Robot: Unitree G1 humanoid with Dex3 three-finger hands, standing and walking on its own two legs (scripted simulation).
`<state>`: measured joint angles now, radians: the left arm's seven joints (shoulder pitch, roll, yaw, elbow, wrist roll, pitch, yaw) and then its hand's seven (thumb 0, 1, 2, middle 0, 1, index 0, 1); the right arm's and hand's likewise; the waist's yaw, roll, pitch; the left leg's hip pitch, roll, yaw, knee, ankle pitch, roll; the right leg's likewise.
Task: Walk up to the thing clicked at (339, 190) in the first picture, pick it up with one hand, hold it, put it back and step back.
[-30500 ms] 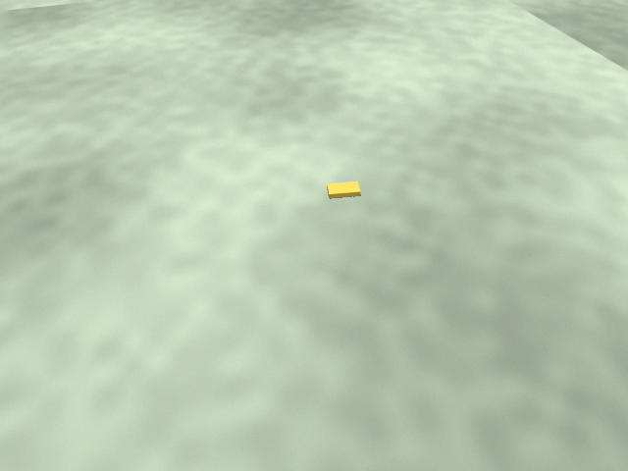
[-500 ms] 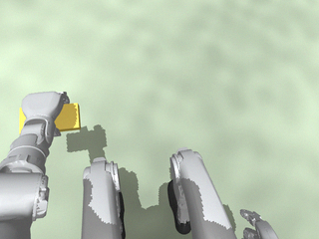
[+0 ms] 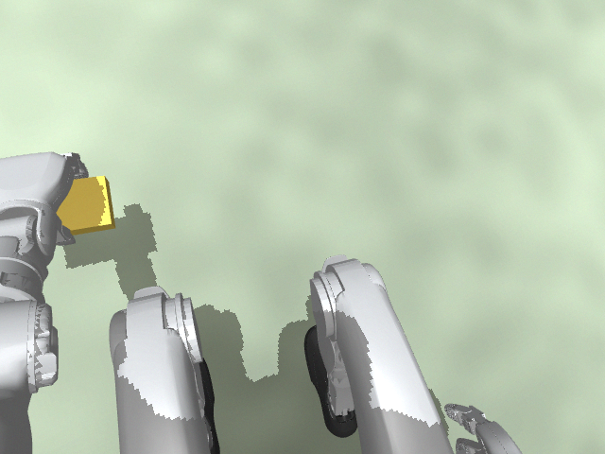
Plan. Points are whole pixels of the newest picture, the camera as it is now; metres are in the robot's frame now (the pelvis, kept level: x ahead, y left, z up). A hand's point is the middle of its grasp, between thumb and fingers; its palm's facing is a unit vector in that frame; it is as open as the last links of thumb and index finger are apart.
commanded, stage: crouch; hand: left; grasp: from above
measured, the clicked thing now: (52, 210) +0.46 +0.30 -0.20
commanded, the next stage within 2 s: lower in 0.30 s
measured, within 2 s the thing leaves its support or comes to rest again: rests again in 1.74 s
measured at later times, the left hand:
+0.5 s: hand (63, 210) +0.46 +0.29 -0.21, palm faces -0.46 -0.06 -0.89, open 10.0 cm
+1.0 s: hand (81, 213) +0.47 +0.28 -0.27, palm faces -0.44 -0.08 -0.89, open 10.0 cm
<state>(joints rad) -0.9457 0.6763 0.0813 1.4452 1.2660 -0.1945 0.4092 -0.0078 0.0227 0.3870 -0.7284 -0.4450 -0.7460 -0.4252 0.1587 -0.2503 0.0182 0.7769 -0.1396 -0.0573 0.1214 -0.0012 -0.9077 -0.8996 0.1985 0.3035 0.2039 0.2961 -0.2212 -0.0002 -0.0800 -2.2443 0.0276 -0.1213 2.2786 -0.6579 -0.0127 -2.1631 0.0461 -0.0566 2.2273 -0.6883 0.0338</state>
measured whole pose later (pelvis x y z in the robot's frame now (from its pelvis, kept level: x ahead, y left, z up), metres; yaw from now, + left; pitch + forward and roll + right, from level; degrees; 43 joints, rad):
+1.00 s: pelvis +0.00 +0.00 -0.06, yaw -5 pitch +31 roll -10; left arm -0.99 0.85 0.15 1.60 1.30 -0.23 0.53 -0.01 0.02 0.35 -0.76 -0.41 -0.78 -0.39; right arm 0.12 -0.28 0.16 0.75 -0.22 -0.11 0.17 0.00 -0.91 -0.90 0.20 0.30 0.20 0.30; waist -0.30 -0.08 0.06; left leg -2.37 0.03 -0.21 2.51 -0.69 -0.03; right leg -2.27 0.08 -0.12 2.40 -0.69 0.05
